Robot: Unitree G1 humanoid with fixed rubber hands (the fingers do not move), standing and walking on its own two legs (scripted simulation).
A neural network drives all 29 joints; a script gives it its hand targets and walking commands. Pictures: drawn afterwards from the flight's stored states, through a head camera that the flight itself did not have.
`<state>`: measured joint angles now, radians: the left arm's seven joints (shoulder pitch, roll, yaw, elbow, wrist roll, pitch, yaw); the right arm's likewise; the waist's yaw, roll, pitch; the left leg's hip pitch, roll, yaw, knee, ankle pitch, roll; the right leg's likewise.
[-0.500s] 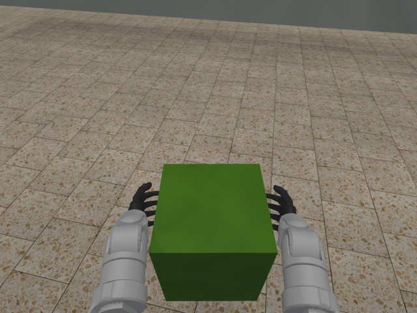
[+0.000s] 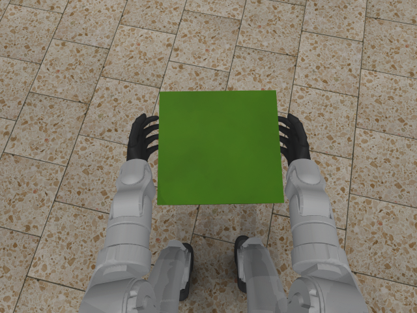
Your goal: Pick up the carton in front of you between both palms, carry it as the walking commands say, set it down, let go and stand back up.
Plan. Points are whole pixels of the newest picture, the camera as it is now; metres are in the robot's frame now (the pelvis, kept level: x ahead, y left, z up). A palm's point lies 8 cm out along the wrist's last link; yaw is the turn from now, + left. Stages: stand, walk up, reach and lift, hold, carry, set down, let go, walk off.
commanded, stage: set down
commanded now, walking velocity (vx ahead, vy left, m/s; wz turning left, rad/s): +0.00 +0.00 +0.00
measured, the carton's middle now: (216, 158) +0.41 -0.01 -0.16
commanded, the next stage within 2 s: none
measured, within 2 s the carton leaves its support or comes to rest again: rests again in 1.50 s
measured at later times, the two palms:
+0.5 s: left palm (157, 146) +0.45 +0.14 -0.22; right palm (277, 148) +0.45 -0.16 -0.23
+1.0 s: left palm (168, 146) +0.50 +0.14 -0.38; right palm (263, 148) +0.50 -0.16 -0.38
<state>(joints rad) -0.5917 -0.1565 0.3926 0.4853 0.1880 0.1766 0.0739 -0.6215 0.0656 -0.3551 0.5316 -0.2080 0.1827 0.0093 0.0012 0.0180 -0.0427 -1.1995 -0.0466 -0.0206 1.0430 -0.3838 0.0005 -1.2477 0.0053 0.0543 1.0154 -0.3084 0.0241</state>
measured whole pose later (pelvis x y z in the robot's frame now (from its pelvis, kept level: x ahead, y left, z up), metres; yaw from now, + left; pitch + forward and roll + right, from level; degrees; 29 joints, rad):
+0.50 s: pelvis -0.03 -0.01 -0.13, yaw +1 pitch +45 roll +2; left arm -0.98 -0.03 0.49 0.60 0.21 0.31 0.04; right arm -0.98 0.02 -0.42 0.59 -0.22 0.33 -0.05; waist 0.01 0.01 -0.12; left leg -1.84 -0.05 -0.02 1.57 -0.53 -0.03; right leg -1.90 0.03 0.04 1.54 -0.43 0.01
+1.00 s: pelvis -0.04 -0.01 -0.24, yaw +2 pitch +46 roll +1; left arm -1.29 0.12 0.41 0.75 0.11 0.30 0.10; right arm -1.29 -0.13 -0.37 0.74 -0.13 0.32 -0.09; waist -0.01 0.02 0.11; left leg -2.15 -0.07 -0.02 1.95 -0.61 -0.03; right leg -2.21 0.03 0.04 1.91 -0.51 0.02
